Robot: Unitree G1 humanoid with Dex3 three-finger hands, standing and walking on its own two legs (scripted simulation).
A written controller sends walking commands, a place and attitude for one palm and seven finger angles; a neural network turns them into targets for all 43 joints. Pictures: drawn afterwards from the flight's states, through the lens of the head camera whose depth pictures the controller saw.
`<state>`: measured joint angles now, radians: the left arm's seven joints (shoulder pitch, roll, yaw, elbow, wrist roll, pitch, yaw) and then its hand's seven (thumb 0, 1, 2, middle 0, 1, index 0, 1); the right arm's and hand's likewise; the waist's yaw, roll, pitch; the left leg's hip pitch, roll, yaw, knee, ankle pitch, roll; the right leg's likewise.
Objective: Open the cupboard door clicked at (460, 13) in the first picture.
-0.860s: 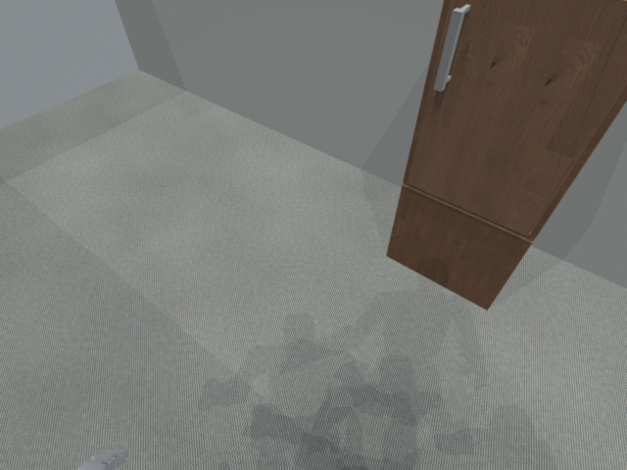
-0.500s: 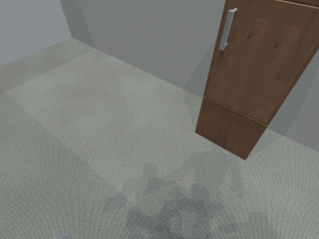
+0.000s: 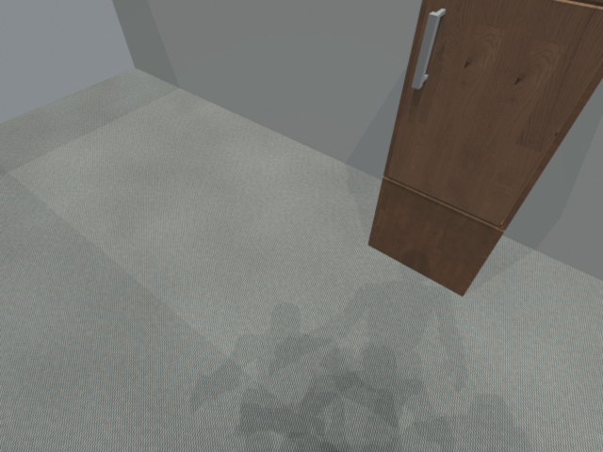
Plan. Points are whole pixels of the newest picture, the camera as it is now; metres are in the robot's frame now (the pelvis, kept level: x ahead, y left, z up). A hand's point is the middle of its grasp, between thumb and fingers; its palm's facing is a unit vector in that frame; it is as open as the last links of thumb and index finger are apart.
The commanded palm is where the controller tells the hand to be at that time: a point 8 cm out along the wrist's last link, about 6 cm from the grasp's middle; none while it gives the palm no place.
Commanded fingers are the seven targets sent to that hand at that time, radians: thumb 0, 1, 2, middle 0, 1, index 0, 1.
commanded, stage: look at it before walking up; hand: left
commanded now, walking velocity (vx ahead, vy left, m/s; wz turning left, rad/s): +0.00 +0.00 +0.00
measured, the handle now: (428, 50) +1.00 -0.26 +0.10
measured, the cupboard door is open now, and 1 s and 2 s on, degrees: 0 0 0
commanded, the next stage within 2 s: walk to a spot facing it in 0.58 s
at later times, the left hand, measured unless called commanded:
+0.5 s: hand out of the picture +0.09 +0.25 -0.15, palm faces -0.03 -0.94 -0.34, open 7.4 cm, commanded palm none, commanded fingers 0.00 0.90 0.90 -0.20 -0.30 -0.20 -0.30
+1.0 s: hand out of the picture +0.05 +0.24 -0.19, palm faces +0.14 -0.97 -0.22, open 7.4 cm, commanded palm none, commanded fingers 0.00 0.90 0.90 -0.20 -0.30 -0.20 -0.30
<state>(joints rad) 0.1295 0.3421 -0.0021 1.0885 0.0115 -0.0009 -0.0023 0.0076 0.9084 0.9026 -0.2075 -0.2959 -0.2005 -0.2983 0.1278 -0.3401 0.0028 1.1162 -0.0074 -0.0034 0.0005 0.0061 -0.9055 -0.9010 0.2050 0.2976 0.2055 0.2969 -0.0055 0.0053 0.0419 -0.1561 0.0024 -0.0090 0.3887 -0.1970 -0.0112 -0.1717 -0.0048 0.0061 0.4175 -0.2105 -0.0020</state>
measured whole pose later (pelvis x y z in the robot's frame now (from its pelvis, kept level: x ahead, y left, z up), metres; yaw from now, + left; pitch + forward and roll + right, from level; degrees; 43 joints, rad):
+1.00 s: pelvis +0.04 +0.03 -0.01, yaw +9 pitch -1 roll -1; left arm 0.26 0.25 0.03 1.02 0.03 0.00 0.00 0.00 0.91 0.90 -0.21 -0.30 -0.20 -0.30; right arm 0.27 -0.24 -0.01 1.05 -0.01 0.02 0.03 0.01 -0.91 -0.90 0.20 0.30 0.20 0.30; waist -0.01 -0.03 0.04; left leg -0.30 0.03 0.08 0.62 -0.38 0.00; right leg -0.13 -0.09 -0.13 0.52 -0.36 0.04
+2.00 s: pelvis +0.19 +0.10 +0.00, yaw -12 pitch +0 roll -2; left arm 0.18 0.29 0.11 0.91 0.03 0.07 -0.02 0.01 0.91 0.90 -0.20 -0.30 -0.20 -0.30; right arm 0.16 -0.18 -0.02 0.89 -0.02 0.01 -0.03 0.00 -0.91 -0.90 0.20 0.30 0.20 0.30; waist 0.03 -0.06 0.06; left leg -0.23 0.05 0.11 0.51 -0.28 0.03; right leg -0.54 0.04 0.04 1.09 -0.38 0.05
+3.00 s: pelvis +0.25 +0.06 +0.00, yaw -35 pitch +0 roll -1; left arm 0.27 0.21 0.08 1.04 0.03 0.03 -0.03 0.01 0.91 0.90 -0.20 -0.30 -0.19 -0.30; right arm 0.38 -0.13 -0.02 1.07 -0.02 -0.05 -0.02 0.00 -0.91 -0.90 0.20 0.30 0.20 0.30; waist -0.01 -0.03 0.01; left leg -0.10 0.06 0.15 0.35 -0.26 0.01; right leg -0.50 -0.06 -0.04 1.02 -0.27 0.02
